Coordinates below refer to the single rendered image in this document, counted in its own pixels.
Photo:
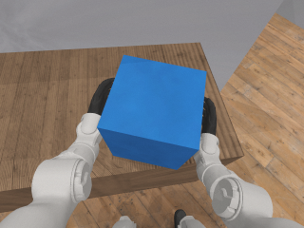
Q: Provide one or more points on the right robot upper arm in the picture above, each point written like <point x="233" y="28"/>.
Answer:
<point x="241" y="204"/>

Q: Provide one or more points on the robot right shin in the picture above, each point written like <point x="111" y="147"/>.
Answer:
<point x="185" y="218"/>

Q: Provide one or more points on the robot right thigh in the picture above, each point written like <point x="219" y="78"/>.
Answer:
<point x="191" y="223"/>

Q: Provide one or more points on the right robot forearm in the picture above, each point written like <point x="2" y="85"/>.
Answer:
<point x="209" y="168"/>

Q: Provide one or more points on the carton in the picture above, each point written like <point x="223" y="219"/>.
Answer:
<point x="153" y="113"/>

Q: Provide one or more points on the pedestal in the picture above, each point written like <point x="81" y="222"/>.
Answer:
<point x="43" y="97"/>

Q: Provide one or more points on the left robot forearm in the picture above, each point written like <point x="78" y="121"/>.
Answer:
<point x="86" y="146"/>

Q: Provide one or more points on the robot left hand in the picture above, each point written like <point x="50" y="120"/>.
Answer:
<point x="100" y="96"/>

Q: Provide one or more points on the left robot upper arm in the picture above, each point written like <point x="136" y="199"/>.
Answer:
<point x="58" y="186"/>

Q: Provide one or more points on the robot right hand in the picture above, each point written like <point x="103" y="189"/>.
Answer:
<point x="209" y="118"/>

